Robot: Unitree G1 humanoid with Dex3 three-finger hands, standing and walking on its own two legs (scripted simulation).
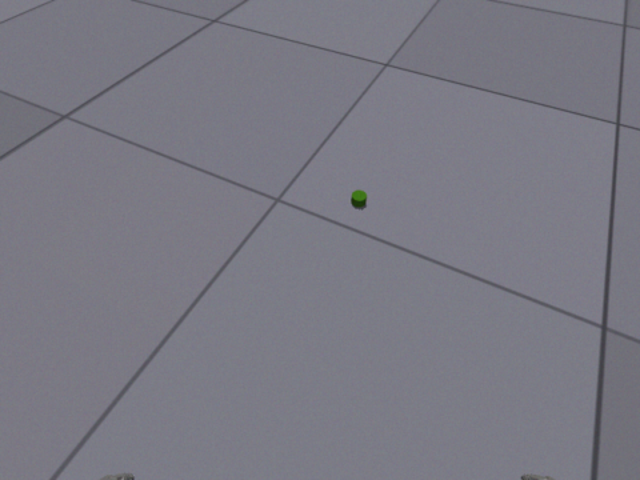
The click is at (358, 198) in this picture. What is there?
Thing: low tin
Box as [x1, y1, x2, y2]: [351, 190, 366, 206]
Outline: 356,190 352,193 351,202 355,206 362,206 365,203 366,194 363,191
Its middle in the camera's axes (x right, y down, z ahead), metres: +0.17 -0.17 +1.71
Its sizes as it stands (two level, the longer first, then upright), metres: 0.065 0.065 0.040
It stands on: the floor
